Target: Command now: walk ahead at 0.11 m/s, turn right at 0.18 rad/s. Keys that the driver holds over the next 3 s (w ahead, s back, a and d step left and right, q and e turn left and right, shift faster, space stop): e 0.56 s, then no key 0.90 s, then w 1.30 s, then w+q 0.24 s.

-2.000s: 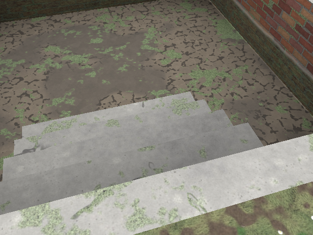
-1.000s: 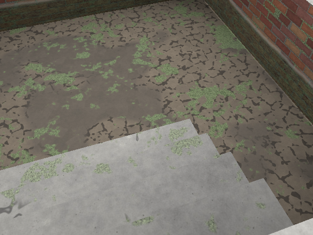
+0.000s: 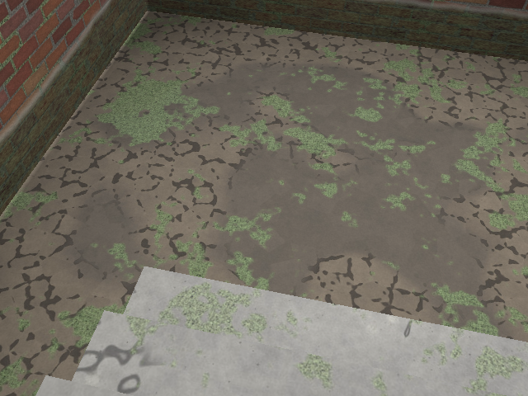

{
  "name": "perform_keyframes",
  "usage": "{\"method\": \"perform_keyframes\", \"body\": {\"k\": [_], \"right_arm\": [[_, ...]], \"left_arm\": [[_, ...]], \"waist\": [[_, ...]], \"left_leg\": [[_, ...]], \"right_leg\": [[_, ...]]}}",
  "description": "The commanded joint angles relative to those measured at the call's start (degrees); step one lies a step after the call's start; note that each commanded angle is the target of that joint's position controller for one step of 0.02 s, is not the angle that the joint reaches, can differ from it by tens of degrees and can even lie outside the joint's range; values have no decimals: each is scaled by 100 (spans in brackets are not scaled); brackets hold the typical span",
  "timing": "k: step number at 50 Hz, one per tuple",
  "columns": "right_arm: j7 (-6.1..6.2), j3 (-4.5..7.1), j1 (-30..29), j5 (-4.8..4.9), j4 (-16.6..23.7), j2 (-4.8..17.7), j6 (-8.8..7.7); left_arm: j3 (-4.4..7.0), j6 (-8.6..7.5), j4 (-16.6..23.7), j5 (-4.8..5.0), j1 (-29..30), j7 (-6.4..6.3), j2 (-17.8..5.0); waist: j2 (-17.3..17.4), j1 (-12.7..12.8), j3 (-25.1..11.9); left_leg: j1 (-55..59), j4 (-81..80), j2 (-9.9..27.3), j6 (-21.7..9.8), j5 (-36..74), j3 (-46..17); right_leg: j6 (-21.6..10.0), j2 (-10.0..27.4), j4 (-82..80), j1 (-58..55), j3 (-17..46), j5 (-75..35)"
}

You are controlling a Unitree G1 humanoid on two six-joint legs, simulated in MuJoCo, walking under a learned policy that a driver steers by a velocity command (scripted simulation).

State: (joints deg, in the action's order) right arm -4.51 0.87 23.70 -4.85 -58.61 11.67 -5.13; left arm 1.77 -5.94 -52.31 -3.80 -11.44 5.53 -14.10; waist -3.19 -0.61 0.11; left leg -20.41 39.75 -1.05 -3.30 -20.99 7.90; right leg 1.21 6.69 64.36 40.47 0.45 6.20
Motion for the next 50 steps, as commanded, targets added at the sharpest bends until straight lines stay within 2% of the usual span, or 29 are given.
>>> {"method": "perform_keyframes", "body": {"k": [1,3,4,5,6,7,8,9,10,12,15,16,17,19,20,21,22,23,26,31,34,37,39,41,42,43,44,46,50], "right_arm": [[-5,-33,-1474,-10,660,679,-99],[91,94,-1563,234,705,1110,-27],[216,334,-1132,416,813,1419,7],[423,489,-503,521,1117,1436,30],[554,532,-978,469,1436,1498,22],[667,370,-1671,318,1772,947,7],[654,144,-1893,369,2052,295,-31],[615,108,-1918,341,2048,271,4],[646,77,-1704,283,1933,317,69],[703,17,-1363,68,1959,265,173],[536,-7,-665,171,2018,250,334],[436,6,-67,158,1825,393,305],[482,68,-721,257,2285,406,410],[510,125,-992,419,2398,598,522],[575,295,-864,410,2308,881,538],[728,489,-590,343,2275,1503,469],[534,528,-206,-182,2295,1611,358],[422,432,-304,-298,2116,1309,296],[176,164,-1494,256,2087,457,176],[370,137,-944,182,1803,679,147],[249,23,-695,346,1512,471,103],[-46,-147,-1397,634,1434,531,43],[-163,-65,-1410,656,1257,950,62],[-315,-48,-1224,636,1119,868,33],[-123,79,-124,491,1054,804,-13],[118,179,-391,447,1234,1094,-47],[231,244,-1139,356,1434,1191,-17],[338,217,-884,414,1334,770,26],[137,223,-703,436,1213,512,81]], "left_arm": [[129,7,-542,32,-2701,70,-183],[286,-97,-120,100,-1930,-141,-555],[353,-152,323,156,-962,-342,-996],[339,-183,728,236,15,-513,-1408],[325,-203,746,253,-371,-526,-1326],[350,-267,428,125,-1630,-562,-1253],[357,-320,124,39,-2490,-589,-1101],[254,-280,145,-30,-2465,-618,-682],[250,-119,293,76,-1999,-636,-580],[144,118,532,68,-1370,-575,-471],[179,198,1079,-2,-225,-514,-853],[98,140,1274,-258,249,-519,-788],[210,88,1084,134,-290,-555,-928],[270,28,887,208,-774,-476,-928],[270,67,771,165,-1043,-407,-838],[108,67,802,206,-1748,-355,-72],[85,163,1175,169,-1429,-457,-87],[123,319,1211,110,-829,-584,-377],[154,455,992,-61,-1194,-745,-558],[71,373,1067,39,-1054,-484,-476],[28,363,844,7,-1033,-387,-365],[-63,393,554,87,-1033,82,59],[-25,295,578,242,-982,159,-188],[82,195,642,296,-1058,-33,-537],[179,146,929,331,-230,-129,-1112],[253,143,1081,252,223,-112,-1257],[243,171,955,295,103,-134,-998],[202,207,935,451,32,-207,-664],[188,262,699,390,-592,-251,-389]], "waist": [[602,1152,-155],[574,900,-206],[74,327,-207],[-1152,-384,-415],[-1460,70,-500],[-1265,725,-817],[-1041,971,-967],[-327,1026,-744],[439,781,-673],[-32,228,-924],[-82,-480,-527],[-289,-597,-657],[21,-458,-448],[-173,-2,-788],[4,-31,-972],[1038,297,-1447],[1571,-153,-825],[163,-272,-663],[433,497,-971],[564,124,-803],[644,13,-542],[885,283,-254],[795,448,-246],[533,493,-741],[-379,-420,-892],[-461,-456,-632],[-239,-190,-340],[-76,-267,0],[191,-26,27]], "left_leg": [[-2318,-404,1669,-811,3758,-525],[-1427,136,1733,-560,3031,-570],[-548,633,1461,-446,2443,-366],[-302,1484,497,-97,866,249],[-818,2714,-279,145,-1285,316],[-2141,4063,-447,217,-3022,-371],[-3453,4450,-279,369,-3035,-1384],[-4251,4014,-92,639,-2329,-1952],[-4174,3417,120,839,-1606,-1835],[-2207,3321,140,1013,-1170,-1310],[-160,2281,-129,964,-577,-432],[748,3457,-122,846,1274,-529],[27,1349,-173,865,-792,-517],[229,-368,-306,574,-193,-712],[838,-1169,-117,194,927,-1002],[2132,-996,1369,-1278,4737,-2390],[2111,-1594,2870,-2894,5527,-4736],[2323,-1826,3014,-2778,4906,-4514],[1085,-1231,1601,-1644,6012,-2082],[386,-1737,1388,-1571,3534,-1368],[669,-1870,1303,-1194,1870,-1270],[-915,-1930,858,-174,-382,-776],[-1098,-1595,1102,-180,241,-1102],[-215,-951,1209,-55,1254,-1312],[-25,-589,737,180,703,-670],[109,-503,301,265,-72,-82],[391,-333,244,222,-235,172],[541,-628,375,26,202,-22],[794,-1158,454,-208,823,-219]], "right_leg": [[45,-203,240,-3101,-9,-451],[-18,-388,-768,-2999,-128,199],[-366,-372,-1816,-2393,-37,-1108],[-1286,94,-3003,-1965,1237,-2792],[-2388,622,-3595,-2008,2431,-3139],[-3000,1127,-3633,-3216,3098,-4084],[-3020,1455,-3324,-4159,3883,-4014],[-2764,1473,-2839,-4081,4449,-3079],[-2469,1297,-2497,-3805,3867,-3093],[-2087,635,-2904,-1867,2919,-2431],[-1583,-156,-3406,125,1962,-1490],[-1447,-121,-2928,772,1876,-1692],[-1576,-71,-3340,-66,2138,-1574],[-1599,93,-2828,-1319,2513,-1234],[-1464,-54,-2335,-1368,2534,-633],[-648,-739,-950,-323,1598,1663],[218,-1473,843,1842,1408,3093],[332,-1164,1249,2565,1981,2462],[547,-1186,2511,1612,1176,1427],[544,-1030,3324,1228,838,550],[657,-520,1232,1120,721,180],[1012,-104,-1289,-1431,-234,1342],[881,-331,-2231,-2548,-368,808],[486,-144,-3312,-2991,-21,-570],[-353,1,-3473,-2952,291,-1588],[-861,143,-3727,-2184,491,-497],[-861,90,-4018,-1393,640,660],[-697,-2,-4025,-1161,556,1212],[-443,-358,-3786,-1406,9,1494]]}}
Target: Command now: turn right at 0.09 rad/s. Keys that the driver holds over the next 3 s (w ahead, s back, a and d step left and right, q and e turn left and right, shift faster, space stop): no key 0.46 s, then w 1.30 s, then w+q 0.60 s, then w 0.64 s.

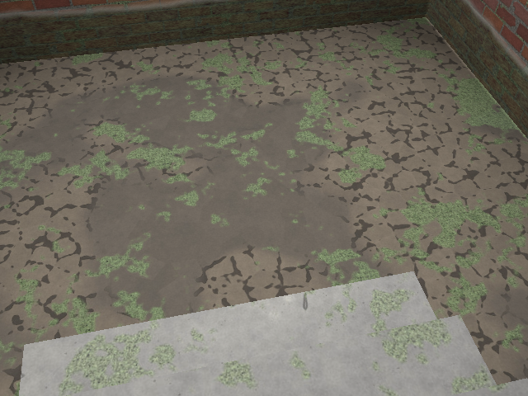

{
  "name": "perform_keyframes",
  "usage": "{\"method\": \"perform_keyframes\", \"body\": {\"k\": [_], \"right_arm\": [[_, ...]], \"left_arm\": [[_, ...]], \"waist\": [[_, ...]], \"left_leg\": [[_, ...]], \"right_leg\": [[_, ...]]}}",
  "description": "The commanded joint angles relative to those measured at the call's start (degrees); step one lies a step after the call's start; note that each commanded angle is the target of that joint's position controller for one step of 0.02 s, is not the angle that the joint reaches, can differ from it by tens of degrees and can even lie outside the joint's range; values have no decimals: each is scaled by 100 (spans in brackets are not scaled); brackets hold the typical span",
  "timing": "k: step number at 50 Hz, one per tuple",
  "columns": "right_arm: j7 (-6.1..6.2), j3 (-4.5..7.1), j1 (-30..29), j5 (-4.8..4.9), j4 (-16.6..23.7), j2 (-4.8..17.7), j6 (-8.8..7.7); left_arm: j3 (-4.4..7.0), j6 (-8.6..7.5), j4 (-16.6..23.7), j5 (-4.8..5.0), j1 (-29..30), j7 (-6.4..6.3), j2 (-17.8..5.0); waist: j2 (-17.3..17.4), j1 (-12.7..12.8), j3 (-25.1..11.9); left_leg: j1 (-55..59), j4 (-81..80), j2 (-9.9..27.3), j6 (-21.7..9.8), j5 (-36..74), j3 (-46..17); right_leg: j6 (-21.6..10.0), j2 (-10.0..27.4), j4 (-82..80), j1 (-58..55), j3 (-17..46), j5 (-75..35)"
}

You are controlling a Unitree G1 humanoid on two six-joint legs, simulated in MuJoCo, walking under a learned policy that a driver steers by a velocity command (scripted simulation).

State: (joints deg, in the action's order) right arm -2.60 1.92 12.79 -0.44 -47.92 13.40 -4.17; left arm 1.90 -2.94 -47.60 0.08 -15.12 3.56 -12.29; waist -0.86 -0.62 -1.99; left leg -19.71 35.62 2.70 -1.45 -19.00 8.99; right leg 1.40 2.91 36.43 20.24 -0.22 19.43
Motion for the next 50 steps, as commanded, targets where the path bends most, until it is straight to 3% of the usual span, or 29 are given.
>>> {"method": "perform_keyframes", "body": {"k": [1,8,9,10,14,17,23,25,27,28,30,31,33,34,35,36,37,38,39,40,41,42,44,45,46,47,48,49,50], "right_arm": [[-95,138,281,1,170,369,-24],[-197,252,144,-15,31,543,-63],[49,138,378,-135,-39,330,247],[169,102,528,-81,-66,268,400],[266,72,463,-10,-105,372,607],[265,70,487,-23,-208,381,617],[270,53,564,-20,-411,286,576],[235,107,741,-18,-537,355,613],[204,215,738,-49,-507,632,691],[206,260,850,-55,-531,746,712],[235,320,1139,-61,-660,791,692],[241,340,1111,-67,-698,781,675],[270,370,626,-33,-629,747,667],[290,364,329,-32,-574,690,678],[303,286,-215,-27,-292,416,660],[258,85,-461,-498,-43,-295,263],[315,131,-247,-423,-237,-165,20],[341,267,244,-251,-475,281,-113],[335,292,310,-280,-462,380,-233],[320,254,226,-348,-398,240,-254],[247,103,437,-492,-384,-102,-163],[161,27,534,-588,-441,-277,-34],[-25,-67,551,-600,-371,-269,70],[-39,-123,180,-662,-199,-266,78],[12,-141,-109,-627,-128,-242,84],[38,-177,-407,-616,-70,-251,66],[13,72,-1091,-60,151,416,95],[-26,55,-1031,32,86,349,134],[-51,24,-1108,79,39,151,196]], "left_arm": [[175,-16,228,2,-198,-53,-526],[239,49,76,-8,-33,13,-643],[106,271,80,-65,148,-243,-338],[91,390,42,-17,69,-372,-355],[76,602,-145,7,138,-478,-469],[65,647,-323,-3,180,-469,-478],[49,628,-668,-12,268,-471,-414],[65,647,-853,-14,121,-447,-386],[95,664,-865,-81,202,-391,-428],[98,657,-837,-117,295,-370,-413],[82,598,-794,-198,476,-338,-290],[76,566,-817,-186,442,-316,-214],[64,473,-1062,-128,-221,-291,-100],[82,432,-1331,-134,-848,-297,-158],[182,383,-1483,-85,-1387,-335,-567],[302,-200,-1697,-676,-2793,-169,-795],[185,-426,-1740,-780,-2895,-88,-577],[140,-474,-1534,-709,-2164,5,-443],[73,-464,-1335,-602,-1547,3,-295],[24,-455,-1290,-501,-1357,-62,-158],[-126,-406,-1327,-623,-1185,-221,288],[-199,-353,-1275,-632,-1126,-348,545],[-269,-403,-1266,-560,-1501,-482,541],[-396,-483,-1449,-649,-1708,-575,755],[-409,-532,-1664,-613,-2380,-649,651],[-459,-559,-1771,-532,-2816,-729,611],[-53,-443,-1469,151,-1834,-667,-688],[-35,-334,-1359,184,-1696,-630,-755],[-61,-265,-1408,105,-1846,-630,-577]], "waist": [[-45,14,187],[-22,63,74],[143,-72,-259],[36,-68,-372],[1,-8,39],[66,12,334],[104,7,431],[234,-35,370],[593,-97,812],[771,-155,1046],[867,-270,1222],[879,-228,1158],[770,201,1013],[509,487,1006],[-555,819,1051],[-2255,1370,1541],[-1266,1297,1744],[-542,790,1609],[34,562,1176],[85,468,920],[122,140,742],[26,65,577],[-211,236,511],[-152,315,547],[-223,610,467],[-46,851,441],[-262,488,820],[-101,528,631],[-239,636,711]], "left_leg": [[725,-817,105,-375,650,-342],[886,-911,38,-121,1199,-201],[1121,-601,468,27,2324,-432],[1140,-563,479,65,2552,-468],[948,-797,465,46,1894,-516],[845,-973,477,15,1646,-582],[899,-1248,487,-3,1376,-647],[994,-1466,334,-113,-597,-652],[668,-1960,517,-325,-2625,-1112],[552,-2217,751,-456,-3164,-1458],[515,-2401,1111,-737,-3112,-1951],[364,-2392,1132,-809,-2896,-1997],[-335,-2026,882,-754,-2704,-1620],[-940,-1370,631,-654,-2543,-1329],[-1577,-73,3,-329,-2112,-577],[-2941,1841,-559,-444,-1925,-1057],[-3460,2539,-682,-720,-1395,-2533],[-3561,3274,-721,-879,-822,-2607],[-3160,3289,-586,-873,-374,-2307],[-2969,3220,-460,-827,-134,-2006],[-2638,3122,-144,-812,742,-1949],[-2200,3054,11,-726,1349,-1605],[-1682,2606,77,-493,2321,-1179],[-2334,1683,446,-398,3471,-1634],[-2904,1202,500,-250,3804,-1571],[-2828,337,489,-158,4462,-1352],[-1713,123,123,93,4555,-1092],[-833,-38,21,156,4476,-983],[-554,-154,-65,192,4321,-868]], "right_leg": [[-420,-3,-976,467,16,40],[-269,-58,-1003,-140,-131,-1002],[-161,312,-739,-668,263,-2569],[-146,352,-648,-839,258,-2985],[-148,318,-811,-829,216,-2221],[-149,310,-949,-761,222,-1777],[-130,317,-1194,-864,215,-1434],[-232,8,-1113,-861,-59,137],[-351,-350,-729,-363,-424,1240],[-392,-452,-442,-119,-578,1217],[-455,-409,18,72,-627,688],[-491,-361,73,-127,-587,585],[-590,-436,-449,-1206,-681,541],[-660,-410,-728,-1926,-497,666],[-923,360,-1550,-2086,872,1671],[-1897,1384,-2613,-2313,3019,2623],[-2277,1775,-2915,-2184,3742,2954],[-2317,1828,-2779,-2073,3330,2527],[-2110,1532,-2578,-1930,2547,1922],[-1964,1298,-2394,-1754,2018,1395],[-1611,1063,-2055,-1453,1570,524],[-1451,804,-1842,-985,1039,-38],[-1446,417,-1533,-225,471,-397],[-1324,610,-1069,-695,742,-540],[-1407,724,-711,-1317,895,-546],[-1382,573,-249,-1117,784,-225],[-1270,569,-317,-197,1068,-200],[-1223,535,-103,405,896,11],[-1181,501,32,473,803,128]]}}
Over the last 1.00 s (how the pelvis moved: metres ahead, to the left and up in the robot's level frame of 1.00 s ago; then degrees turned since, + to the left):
0.01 0.03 0.01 -24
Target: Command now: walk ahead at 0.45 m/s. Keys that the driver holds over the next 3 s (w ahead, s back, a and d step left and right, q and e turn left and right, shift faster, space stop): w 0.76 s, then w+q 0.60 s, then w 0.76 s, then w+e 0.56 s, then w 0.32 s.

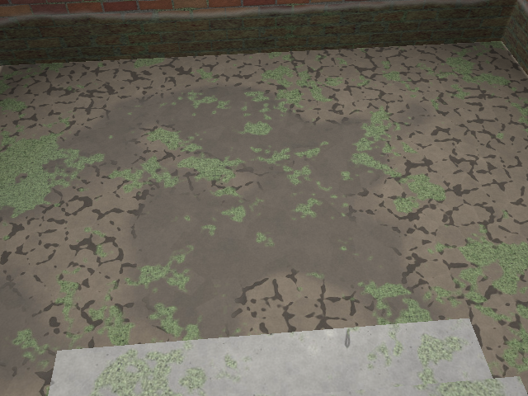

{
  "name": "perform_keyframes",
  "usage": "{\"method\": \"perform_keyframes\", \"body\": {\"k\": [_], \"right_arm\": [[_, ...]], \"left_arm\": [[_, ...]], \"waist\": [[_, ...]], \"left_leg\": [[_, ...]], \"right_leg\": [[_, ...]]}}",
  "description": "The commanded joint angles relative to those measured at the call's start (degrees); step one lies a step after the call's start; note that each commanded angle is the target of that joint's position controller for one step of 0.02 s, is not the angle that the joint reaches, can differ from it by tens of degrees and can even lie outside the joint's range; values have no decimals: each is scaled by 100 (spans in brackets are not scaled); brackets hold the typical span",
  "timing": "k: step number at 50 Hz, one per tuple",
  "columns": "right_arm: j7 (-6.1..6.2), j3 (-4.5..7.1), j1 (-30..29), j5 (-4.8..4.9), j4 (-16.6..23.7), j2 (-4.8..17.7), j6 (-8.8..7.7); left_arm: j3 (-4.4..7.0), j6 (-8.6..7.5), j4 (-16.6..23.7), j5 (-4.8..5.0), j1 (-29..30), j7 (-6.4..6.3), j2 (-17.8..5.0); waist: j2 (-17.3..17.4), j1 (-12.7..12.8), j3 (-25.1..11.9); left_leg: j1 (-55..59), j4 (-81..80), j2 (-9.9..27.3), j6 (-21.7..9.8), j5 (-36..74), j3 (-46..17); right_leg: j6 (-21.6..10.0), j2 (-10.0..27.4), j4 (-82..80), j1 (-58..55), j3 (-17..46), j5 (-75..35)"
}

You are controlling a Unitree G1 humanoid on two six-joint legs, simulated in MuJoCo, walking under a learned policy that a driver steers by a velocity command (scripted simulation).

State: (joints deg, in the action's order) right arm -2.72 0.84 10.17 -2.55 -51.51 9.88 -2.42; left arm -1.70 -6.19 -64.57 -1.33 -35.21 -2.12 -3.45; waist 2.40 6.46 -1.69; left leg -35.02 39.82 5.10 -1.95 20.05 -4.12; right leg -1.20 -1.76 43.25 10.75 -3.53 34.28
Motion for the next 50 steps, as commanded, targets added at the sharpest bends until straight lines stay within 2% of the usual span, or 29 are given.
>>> {"method": "perform_keyframes", "body": {"k": [1,2,3,6,7,8,9,11,13,14,16,17,19,20,26,27,28,29,30,32,34,35,36,37,39,40,42,47,50], "right_arm": [[-62,100,-972,323,453,331,108],[-52,-162,-393,-525,361,14,25],[-10,-52,-289,-590,320,208,-15],[26,75,449,-221,-180,632,-146],[136,225,1164,331,-594,736,-24],[201,302,2012,297,-891,1040,-21],[-151,345,3683,-171,-978,1828,-248],[-282,579,3385,-478,-1172,1981,-277],[-277,144,1929,-514,-865,574,-290],[-206,-50,1547,-609,-807,58,-251],[104,-333,475,-252,-360,-578,-530],[245,9,719,545,-527,814,-440],[266,193,1445,403,-699,1368,-345],[254,-222,2351,-621,-1092,99,-574],[94,-451,2294,-497,-940,229,-453],[239,-65,2101,535,-804,949,-309],[335,-77,2402,443,-867,973,-182],[287,-375,3099,-347,-1240,380,-278],[259,-256,3064,-297,-1266,540,-259],[78,-214,2906,-364,-1330,711,-162],[-416,-204,2970,-498,-1451,575,-109],[319,101,2952,659,-936,571,-71],[-252,-270,2826,-150,-676,156,-176],[-285,-131,1761,-48,-228,467,-286],[-42,-170,1737,-170,-344,372,-347],[-6,-161,1583,-338,-328,227,-312],[-114,-126,1510,-415,-516,173,-177],[-157,-220,753,-387,-230,273,-266],[-216,-177,255,-347,103,492,-113]], "left_arm": [[275,137,218,145,40,-90,-1242],[-29,-15,50,-614,-589,90,-482],[48,-28,68,-608,-487,161,-669],[150,218,227,-423,-48,333,-1208],[460,431,126,25,131,-28,-1748],[510,458,48,152,-399,-78,-1528],[-39,306,-419,-567,-2202,707,-42],[254,12,1117,-33,674,926,-1005],[227,-46,1030,-133,601,645,-937],[171,89,1018,-208,713,609,-760],[92,186,1073,-603,1190,672,-577],[430,391,1171,-65,1684,363,-1206],[332,679,738,29,899,279,-888],[-54,390,1072,-706,1525,685,-474],[4,356,1696,-570,2939,719,-1296],[211,385,1624,248,3434,498,-1357],[177,372,1745,337,3811,398,-1339],[-172,365,1958,-625,4002,650,-1009],[-72,369,1937,-750,3852,683,-1042],[63,305,1295,-505,2328,649,-1263],[598,252,334,-473,-1258,601,-2162],[600,298,267,189,-493,497,-2445],[675,280,291,-474,-1155,727,-2698],[640,264,459,-472,-129,741,-2261],[250,215,826,-625,1229,750,-1145],[96,92,833,-597,1309,634,-695],[79,-94,722,-296,983,486,-714],[-108,-266,301,-475,109,187,-511],[-177,-189,370,-627,488,400,-635]], "waist": [[-726,65,867],[-902,-123,990],[-868,-204,1210],[-31,-524,1006],[-291,-855,854],[451,-869,133],[2381,-999,-1965],[707,-1705,-243],[-640,-787,363],[-363,-434,1009],[-353,-300,1159],[580,-70,1037],[670,29,211],[-577,-817,1170],[-188,-733,870],[-180,-1068,840],[-196,-1405,1089],[-197,-1473,1255],[71,-1413,1300],[-436,-933,907],[-1587,632,-523],[-1100,-312,-1151],[-1589,208,-2240],[-772,214,-551],[329,-598,607],[-134,-897,1086],[-424,-756,831],[46,-366,464],[-393,-653,759]], "left_leg": [[1285,-709,-320,293,319,493],[1490,-944,173,-46,115,149],[1613,-981,111,-163,-90,253],[2572,-2295,102,-67,-542,405],[2939,-2766,-267,28,-514,999],[4424,-2303,91,72,1111,944],[8088,237,1319,-1683,3605,-390],[7004,-968,2359,-2397,346,-2179],[3913,-1564,1644,-1711,-2505,-1255],[2173,-1954,1577,-1714,-2505,-1165],[-184,-2369,596,-1303,-2764,36],[-131,-2358,358,-1010,-1389,6],[530,-1661,722,-1111,-263,-57],[1823,-1040,709,-1217,-2293,-157],[-62,-491,408,-1267,-4284,-522],[692,-130,254,-880,-3938,-305],[1141,167,242,-823,-3512,-357],[2213,405,651,-1079,-3821,-1047],[2742,637,688,-1158,-3033,-1105],[2309,1993,421,-964,-2514,-803],[-627,6121,-785,-197,-4405,-9],[-1711,7698,-988,-165,-7325,554],[-2098,8272,-822,-62,-6765,-77],[-3252,7306,-518,-160,-5960,83],[-2112,4889,229,-493,-3496,-479],[-1443,3832,560,-643,-2752,-561],[-668,2432,374,-544,-1665,-186],[-1506,21,431,-177,1254,-517],[615,651,141,-248,1209,44]], "right_leg": [[-837,923,-442,1684,975,-1318],[-897,1070,-456,2104,1259,-475],[-950,1234,-253,2003,1428,-305],[-811,1147,1300,1251,1498,-818],[-897,513,3088,836,489,-2309],[-769,116,4885,1654,262,-1283],[-270,-241,7962,3658,909,1346],[-266,-120,8614,7191,923,557],[-671,800,6592,6017,1348,-1865],[-855,1103,5903,5270,1413,-2439],[-925,1313,1997,3224,998,-4802],[-255,558,1361,2220,236,-4219],[-39,517,2380,1552,128,-4238],[-91,1232,1195,4291,1405,-6174],[-308,810,-76,1820,487,-6563],[-178,418,-759,1609,42,-6528],[-61,464,-1113,1752,126,-6013],[-125,997,-2093,2722,758,-5313],[-219,808,-2235,2670,466,-4533],[-318,865,-3067,561,450,-5450],[-1216,1193,-1573,-4334,322,-7420],[-957,2506,7,-4729,1308,-10535],[-2161,2432,-461,-5386,2030,-8335],[-2042,2459,-1311,-3759,2196,-5616],[-1760,2159,-2241,-518,1788,-2946],[-1703,1941,-2394,877,1651,-2968],[-1827,1660,-2596,1545,1194,-2934],[-1330,1465,-1051,471,721,-2647],[-1120,1206,-1262,2396,363,-1942]]}}
Over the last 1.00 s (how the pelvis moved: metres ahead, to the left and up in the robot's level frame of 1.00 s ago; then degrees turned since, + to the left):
0.12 0.01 -0.03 0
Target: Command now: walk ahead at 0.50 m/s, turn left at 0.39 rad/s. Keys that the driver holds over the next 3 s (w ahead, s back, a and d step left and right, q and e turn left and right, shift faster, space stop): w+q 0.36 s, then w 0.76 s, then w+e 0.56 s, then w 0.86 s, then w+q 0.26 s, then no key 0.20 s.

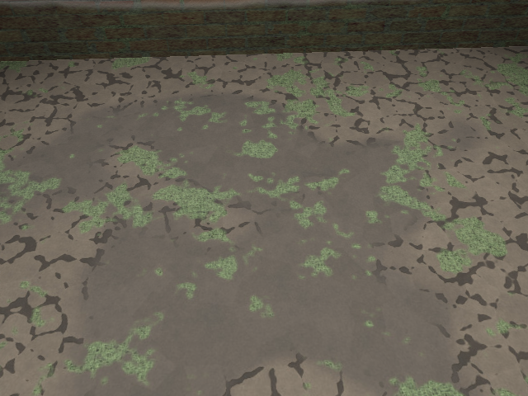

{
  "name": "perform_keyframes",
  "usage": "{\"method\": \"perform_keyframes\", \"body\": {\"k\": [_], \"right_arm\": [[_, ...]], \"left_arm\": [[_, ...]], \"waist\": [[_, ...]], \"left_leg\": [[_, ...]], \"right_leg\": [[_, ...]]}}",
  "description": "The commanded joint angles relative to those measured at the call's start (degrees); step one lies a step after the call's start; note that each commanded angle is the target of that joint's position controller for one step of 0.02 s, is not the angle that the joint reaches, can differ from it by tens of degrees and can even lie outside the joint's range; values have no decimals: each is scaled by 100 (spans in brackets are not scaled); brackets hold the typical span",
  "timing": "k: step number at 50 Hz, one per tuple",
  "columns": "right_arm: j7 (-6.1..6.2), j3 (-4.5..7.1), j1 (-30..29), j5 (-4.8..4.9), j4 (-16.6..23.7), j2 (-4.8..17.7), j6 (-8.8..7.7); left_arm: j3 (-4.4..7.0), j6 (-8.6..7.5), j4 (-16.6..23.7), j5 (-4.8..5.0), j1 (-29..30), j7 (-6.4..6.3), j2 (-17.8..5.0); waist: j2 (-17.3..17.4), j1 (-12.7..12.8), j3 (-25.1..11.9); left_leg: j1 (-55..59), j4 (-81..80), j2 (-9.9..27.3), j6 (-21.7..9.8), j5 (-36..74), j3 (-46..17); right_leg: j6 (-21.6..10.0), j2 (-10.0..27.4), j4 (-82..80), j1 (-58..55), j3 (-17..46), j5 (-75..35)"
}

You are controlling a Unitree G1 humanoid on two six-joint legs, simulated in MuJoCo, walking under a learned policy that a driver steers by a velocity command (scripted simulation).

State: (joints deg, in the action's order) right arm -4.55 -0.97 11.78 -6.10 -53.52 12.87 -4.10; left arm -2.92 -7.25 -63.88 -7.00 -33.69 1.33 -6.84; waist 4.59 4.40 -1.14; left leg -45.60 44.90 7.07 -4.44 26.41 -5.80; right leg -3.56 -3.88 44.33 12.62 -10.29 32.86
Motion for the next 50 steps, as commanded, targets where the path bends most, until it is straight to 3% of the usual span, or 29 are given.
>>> {"method": "perform_keyframes", "body": {"k": [1,6,7,9,10,11,12,13,14,15,16,17,18,19,20,21,23,28,29,30,31,33,34,35,36,38,41,45,50], "right_arm": [[-36,21,-103,-40,446,339,107],[-35,-22,-1635,28,774,288,40],[-12,36,-580,-35,435,238,-50],[31,296,575,-57,-144,763,-101],[129,495,1839,62,-577,1046,-165],[107,655,3475,66,-951,1455,-99],[138,732,4152,108,-1227,1688,-55],[311,707,4054,-151,-1265,1477,-193],[233,641,3061,93,-998,1254,-266],[178,394,2166,194,-820,522,-232],[161,62,918,68,-373,-210,-330],[121,105,483,94,-150,174,-344],[110,30,380,255,-74,0,-376],[74,94,393,283,-96,304,-380],[76,113,443,166,-38,425,-441],[156,74,803,67,-77,268,-549],[324,57,980,22,56,411,-617],[300,33,2286,258,-327,580,-229],[662,355,1672,924,-225,744,60],[732,340,1950,805,-466,618,123],[627,279,2469,798,-719,82,26],[631,190,2297,1123,-212,-9,-200],[654,184,1242,1228,274,-41,-257],[763,227,431,1155,496,70,-170],[829,208,276,1134,613,-36,-61],[761,290,179,897,574,-3,43],[690,349,-61,572,740,-61,-38],[506,279,-1118,756,1082,-157,0],[341,373,-1864,770,1342,79,-72]], "left_arm": [[-73,-104,355,-49,486,61,-348],[82,165,-159,145,-935,-288,-701],[112,150,-10,-113,-563,-189,-804],[212,231,134,236,116,-46,-972],[360,326,120,143,156,186,-1446],[303,365,96,-64,-524,478,-934],[221,288,712,83,112,717,-622],[456,83,1467,397,1870,596,-1125],[472,-47,2068,545,2539,407,-1065],[475,-62,2086,405,2451,259,-1043],[357,-36,1865,192,2142,87,-659],[347,78,1746,85,1975,-9,-619],[321,181,1528,66,1606,-20,-521],[263,260,1557,70,1476,50,-351],[155,263,1459,31,948,181,-285],[121,262,1425,18,1265,270,-391],[138,272,1746,195,2261,198,-823],[209,366,1843,100,3342,243,-1338],[506,246,1971,1273,3337,152,-1381],[552,201,1479,1292,1947,88,-1498],[641,238,930,1025,303,74,-1635],[855,422,575,1079,-474,85,-2051],[851,437,513,1028,-422,46,-1908],[656,455,666,812,366,-34,-1240],[616,395,729,683,977,-86,-1311],[341,166,809,615,1831,-36,-614],[462,155,865,604,1932,-292,-1172],[647,223,699,918,1288,-400,-1426],[768,336,457,894,673,-311,-1315]], "waist": [[-573,-516,842],[-514,461,1323],[-791,-97,852],[-225,-596,918],[283,-1178,596],[1299,-1424,-1112],[919,-1751,-2240],[60,-2102,-1058],[-97,-1719,-559],[-771,-1163,166],[-1234,-457,977],[-482,-212,1396],[-435,-177,1168],[-186,1,922],[-342,150,660],[-681,-295,584],[-595,-643,495],[-473,-1149,1036],[-665,-1030,865],[-930,-526,170],[-1442,-105,-988],[-2166,248,-2030],[-2034,377,-1681],[-580,156,-978],[-657,-218,-507],[-412,-745,385],[-997,-796,304],[-860,-414,212],[-813,-171,450]], "left_leg": [[1710,-6,-57,-57,342,208],[458,-2056,28,91,-1229,461],[2206,-475,-294,66,-824,869],[3657,-2666,-353,59,-1338,1033],[5396,-3093,-654,-111,-407,1645],[8782,-819,346,-1605,3046,366],[10182,-297,1049,-2224,3388,-866],[9194,-727,886,-1926,2338,-1106],[8209,-1227,1293,-2070,-202,-1688],[6429,-1600,1269,-1789,-2500,-1845],[3886,-1932,1050,-1379,-2925,-1253],[2144,-2330,909,-1750,-3277,-1415],[1040,-2492,647,-1722,-3585,-1104],[176,-2203,175,-1523,-3761,-772],[-732,-1562,-130,-1359,-3961,-344],[255,-1021,-265,-1241,-4373,-429],[187,-343,-686,-726,-5555,-69],[2760,769,97,-778,-5731,-1785],[3055,1658,-410,-611,-4183,-1474],[2486,3276,-655,-396,-4712,-1137],[769,5343,-1295,-87,-6751,-508],[-2250,8571,-1102,386,-7467,-171],[-3266,8327,-891,259,-6666,83],[-3042,7340,-512,215,-5582,307],[-2564,7046,-371,260,-5261,255],[-1795,5185,-71,21,-4238,-366],[674,1463,-218,421,-2519,337],[943,-441,-426,461,-2185,453],[953,-1500,-633,34,-3084,701]], "right_leg": [[-795,1487,-1197,2141,1057,-1684],[-676,1921,-268,-846,1563,-2244],[-480,1810,413,84,1177,-3455],[-190,1501,2003,472,712,-3183],[-61,1075,3354,961,264,-3421],[464,616,6539,3010,231,-77],[569,419,7805,4364,814,1824],[567,296,7475,5395,915,1675],[548,486,6798,6046,1122,1365],[235,946,5380,5703,1620,425],[-79,1512,3109,4331,2145,-1282],[-126,1394,3035,3346,1782,-1214],[-91,1439,1805,2314,1723,-2350],[-23,1202,1840,1279,1373,-2872],[35,895,2232,202,978,-3799],[222,1206,1243,1263,1742,-5708],[408,1059,-782,433,1294,-7094],[262,1278,-2933,1257,1459,-5749],[138,976,-3327,1280,1522,-5089],[-62,1253,-2883,-335,1460,-6628],[-296,1614,-1209,-2880,1319,-8278],[-1186,2830,-665,-4596,3252,-5278],[-1529,3052,-1683,-4398,4061,-2563],[-1303,2811,-2558,-3031,4256,-1081],[-1486,3009,-2666,-1807,4635,-1377],[-920,2500,-2418,246,3594,-2334],[-748,1366,-3069,1775,1778,-3471],[-800,1684,-3119,328,1862,-3855],[-634,1872,-2572,-992,1910,-4252]]}}
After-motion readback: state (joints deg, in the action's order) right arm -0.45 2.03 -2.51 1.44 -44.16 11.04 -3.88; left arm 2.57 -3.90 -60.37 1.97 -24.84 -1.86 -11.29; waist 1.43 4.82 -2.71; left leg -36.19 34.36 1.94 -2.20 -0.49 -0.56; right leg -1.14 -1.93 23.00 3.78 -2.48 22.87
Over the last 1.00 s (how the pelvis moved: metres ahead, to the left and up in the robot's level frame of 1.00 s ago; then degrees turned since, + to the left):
0.56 0.02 -0.36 4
